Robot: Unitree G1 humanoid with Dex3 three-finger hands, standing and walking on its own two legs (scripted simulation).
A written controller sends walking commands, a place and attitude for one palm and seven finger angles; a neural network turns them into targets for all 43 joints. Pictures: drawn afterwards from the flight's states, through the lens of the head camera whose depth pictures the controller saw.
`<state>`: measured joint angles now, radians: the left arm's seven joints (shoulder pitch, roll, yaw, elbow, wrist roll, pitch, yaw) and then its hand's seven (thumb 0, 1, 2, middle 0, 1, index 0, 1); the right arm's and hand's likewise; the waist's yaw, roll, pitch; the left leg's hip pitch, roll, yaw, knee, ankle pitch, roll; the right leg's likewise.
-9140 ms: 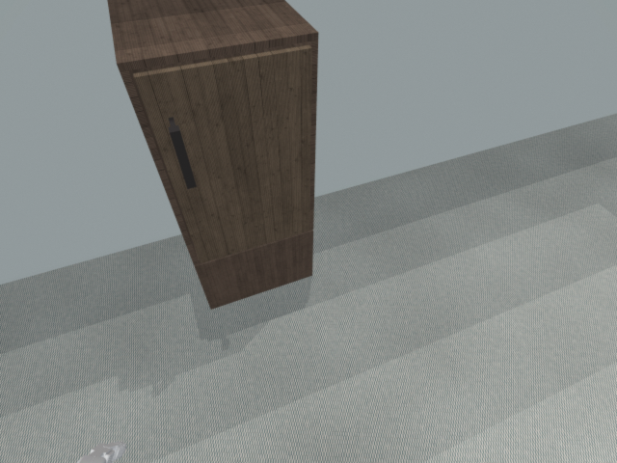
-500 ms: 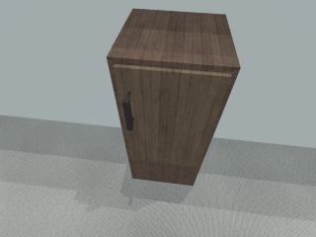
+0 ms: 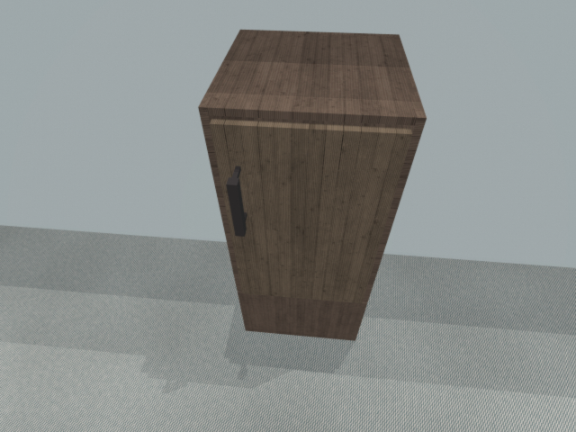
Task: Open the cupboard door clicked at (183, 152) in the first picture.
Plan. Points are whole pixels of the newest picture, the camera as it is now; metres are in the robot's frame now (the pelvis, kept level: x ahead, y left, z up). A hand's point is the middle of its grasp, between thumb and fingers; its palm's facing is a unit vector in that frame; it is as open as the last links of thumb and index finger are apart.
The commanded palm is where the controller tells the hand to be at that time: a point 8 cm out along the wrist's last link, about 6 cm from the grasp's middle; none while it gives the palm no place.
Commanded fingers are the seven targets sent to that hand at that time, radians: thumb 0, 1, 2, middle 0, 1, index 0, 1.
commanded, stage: raise the hand with hooked fingers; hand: left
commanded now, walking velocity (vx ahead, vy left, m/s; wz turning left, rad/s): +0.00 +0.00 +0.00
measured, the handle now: (239, 202) +0.56 +0.13 -0.04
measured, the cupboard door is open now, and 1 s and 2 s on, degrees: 0 0 0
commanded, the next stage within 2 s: none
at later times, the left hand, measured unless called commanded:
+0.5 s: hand (175, 421) +0.16 +0.17 -0.06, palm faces -0.09 -1.00 +0.00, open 8.5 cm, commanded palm +0.12 +0.24 -0.06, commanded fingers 0.00 0.41 0.69 -0.23 -0.62 -0.23 -0.62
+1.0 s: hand (124, 393) +0.18 +0.24 -0.04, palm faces +0.00 -1.00 -0.04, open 11.5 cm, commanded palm +0.15 +0.29 -0.04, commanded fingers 0.00 -0.17 0.44 -0.28 -0.99 -0.28 -0.99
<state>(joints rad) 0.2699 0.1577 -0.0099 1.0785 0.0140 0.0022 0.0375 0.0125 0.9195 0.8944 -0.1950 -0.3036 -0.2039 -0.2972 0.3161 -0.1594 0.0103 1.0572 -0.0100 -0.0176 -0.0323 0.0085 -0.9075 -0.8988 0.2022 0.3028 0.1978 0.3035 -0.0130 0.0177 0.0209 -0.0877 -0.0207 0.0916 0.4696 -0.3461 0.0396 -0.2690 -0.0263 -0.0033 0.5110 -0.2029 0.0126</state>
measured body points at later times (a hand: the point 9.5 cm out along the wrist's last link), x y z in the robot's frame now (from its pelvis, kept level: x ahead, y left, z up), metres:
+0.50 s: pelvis -0.03 -0.03 -0.07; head +0.01 -0.01 +0.38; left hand +0.16 +0.22 -0.06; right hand +0.20 -0.28 -0.08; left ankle -0.05 +0.09 -0.74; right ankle +0.05 -0.13 -0.74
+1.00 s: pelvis -0.03 -0.01 -0.09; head +0.05 +0.01 +0.35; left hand +0.18 +0.30 -0.04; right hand +0.14 -0.23 -0.18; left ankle -0.05 +0.09 -0.74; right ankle +0.05 -0.13 -0.74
